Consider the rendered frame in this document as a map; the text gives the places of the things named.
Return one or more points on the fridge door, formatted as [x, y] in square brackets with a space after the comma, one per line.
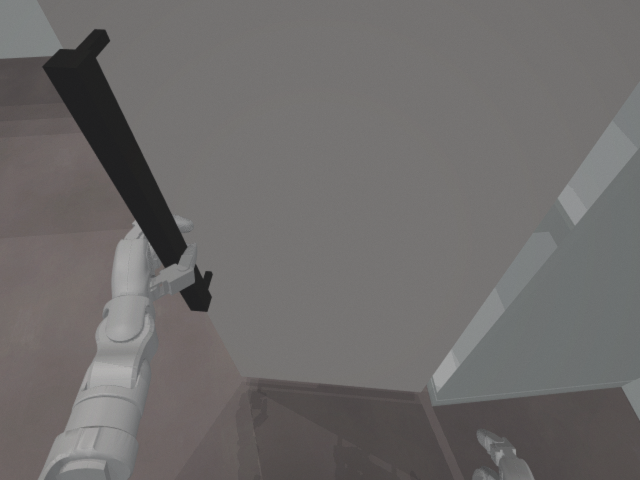
[360, 173]

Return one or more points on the right robot hand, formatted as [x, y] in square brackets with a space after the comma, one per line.
[503, 455]

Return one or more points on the handle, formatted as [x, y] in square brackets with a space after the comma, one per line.
[80, 82]

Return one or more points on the robot left forearm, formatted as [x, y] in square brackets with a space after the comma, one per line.
[99, 441]

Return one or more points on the left robot hand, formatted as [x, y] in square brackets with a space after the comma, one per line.
[135, 261]

